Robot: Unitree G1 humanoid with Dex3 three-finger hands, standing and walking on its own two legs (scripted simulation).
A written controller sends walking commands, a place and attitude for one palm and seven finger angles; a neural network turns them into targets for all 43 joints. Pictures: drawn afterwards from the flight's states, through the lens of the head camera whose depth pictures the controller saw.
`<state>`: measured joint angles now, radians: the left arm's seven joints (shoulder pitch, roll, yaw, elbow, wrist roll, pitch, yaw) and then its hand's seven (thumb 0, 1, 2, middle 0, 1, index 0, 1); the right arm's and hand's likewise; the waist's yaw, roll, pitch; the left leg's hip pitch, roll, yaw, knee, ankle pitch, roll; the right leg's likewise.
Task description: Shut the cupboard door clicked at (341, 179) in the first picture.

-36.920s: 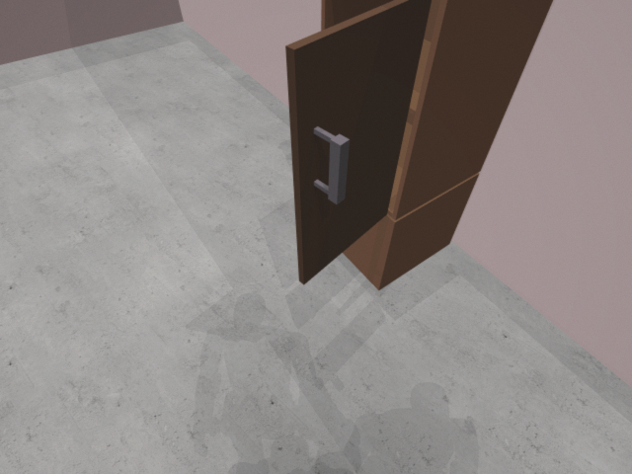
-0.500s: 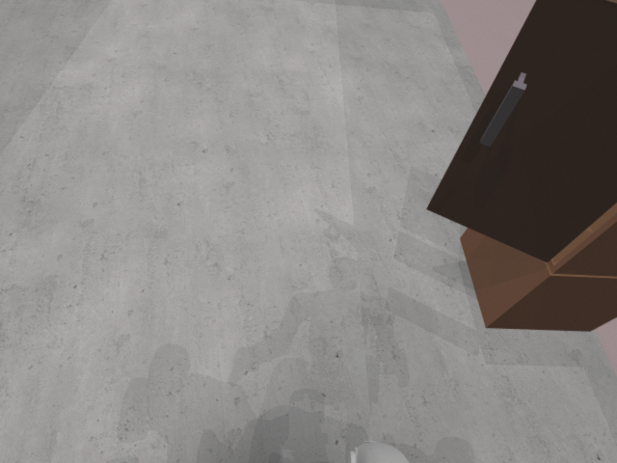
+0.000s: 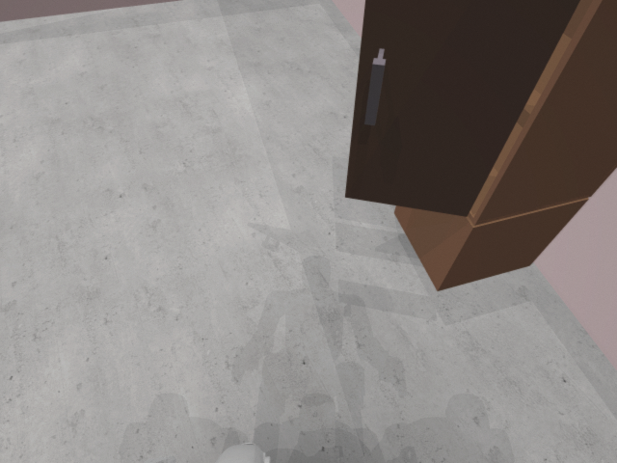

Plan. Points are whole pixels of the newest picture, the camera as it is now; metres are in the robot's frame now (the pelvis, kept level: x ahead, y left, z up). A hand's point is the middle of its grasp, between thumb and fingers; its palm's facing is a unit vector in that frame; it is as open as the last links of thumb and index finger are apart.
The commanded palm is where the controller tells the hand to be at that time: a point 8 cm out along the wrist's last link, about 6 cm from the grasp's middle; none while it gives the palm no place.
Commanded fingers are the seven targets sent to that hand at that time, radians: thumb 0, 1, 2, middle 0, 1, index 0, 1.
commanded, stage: turn to face it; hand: left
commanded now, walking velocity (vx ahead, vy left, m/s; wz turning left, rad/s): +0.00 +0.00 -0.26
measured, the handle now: (375, 87) +0.80 -0.10 +0.03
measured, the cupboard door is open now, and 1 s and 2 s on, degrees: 61 61 61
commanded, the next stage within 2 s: take the last steps up to it in 0.14 s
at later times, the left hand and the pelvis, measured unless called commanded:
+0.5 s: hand out of the picture +0.14 +0.22 -0.17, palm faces -0.20 -0.96 -0.18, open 7.4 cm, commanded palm none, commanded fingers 0.00 0.90 0.90 -0.20 -0.30 -0.20 -0.30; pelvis +0.04 +0.03 +0.01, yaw -11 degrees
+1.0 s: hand (259, 430) +0.19 +0.09 -0.19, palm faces -0.17 -0.97 -0.17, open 7.3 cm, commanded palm none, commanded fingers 0.00 0.90 0.90 -0.20 -0.30 -0.20 -0.30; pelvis +0.16 -0.09 -0.01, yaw -11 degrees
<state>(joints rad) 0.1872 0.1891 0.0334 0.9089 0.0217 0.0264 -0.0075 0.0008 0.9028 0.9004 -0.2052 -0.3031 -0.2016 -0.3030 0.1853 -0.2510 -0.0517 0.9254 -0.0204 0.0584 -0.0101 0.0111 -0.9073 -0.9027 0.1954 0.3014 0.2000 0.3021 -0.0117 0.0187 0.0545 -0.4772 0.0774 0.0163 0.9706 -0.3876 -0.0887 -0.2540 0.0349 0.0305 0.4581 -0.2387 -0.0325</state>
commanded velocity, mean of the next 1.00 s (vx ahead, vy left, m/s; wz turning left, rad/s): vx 0.23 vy -0.09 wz -0.13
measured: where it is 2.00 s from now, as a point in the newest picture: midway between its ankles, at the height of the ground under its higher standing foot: (362, 429)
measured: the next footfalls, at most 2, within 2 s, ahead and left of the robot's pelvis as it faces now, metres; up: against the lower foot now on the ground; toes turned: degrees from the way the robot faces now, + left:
left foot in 0.14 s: +0.05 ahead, +0.14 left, +0.00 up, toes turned +0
right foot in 0.68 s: +0.10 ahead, -0.17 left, +0.00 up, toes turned -18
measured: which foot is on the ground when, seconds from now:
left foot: up 0.00-0.12, down 0.14-0.68, up 0.70-1.00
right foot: down 0.00-0.14, up 0.16-0.66, down 0.68-1.00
